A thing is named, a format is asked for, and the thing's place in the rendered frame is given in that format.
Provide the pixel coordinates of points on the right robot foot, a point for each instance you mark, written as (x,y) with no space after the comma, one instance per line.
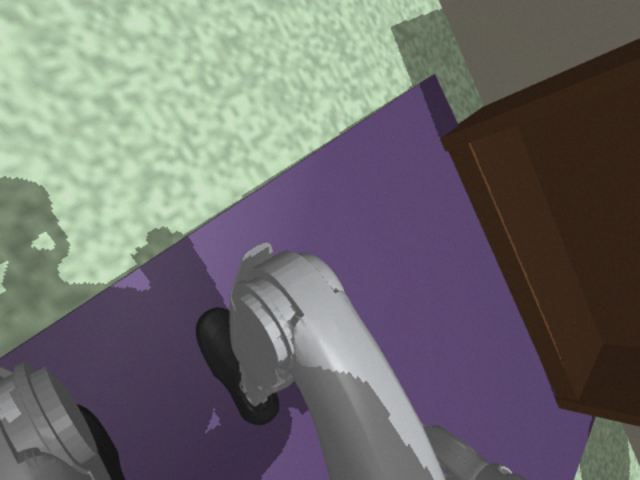
(213,337)

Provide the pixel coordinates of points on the right robot arm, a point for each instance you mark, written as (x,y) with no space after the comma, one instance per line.
(497,471)

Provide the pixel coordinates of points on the right robot hand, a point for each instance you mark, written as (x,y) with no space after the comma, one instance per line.
(456,458)

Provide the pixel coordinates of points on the left robot foot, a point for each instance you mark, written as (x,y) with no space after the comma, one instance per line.
(106,449)

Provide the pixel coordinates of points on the bookshelf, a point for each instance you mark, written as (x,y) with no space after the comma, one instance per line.
(553,174)

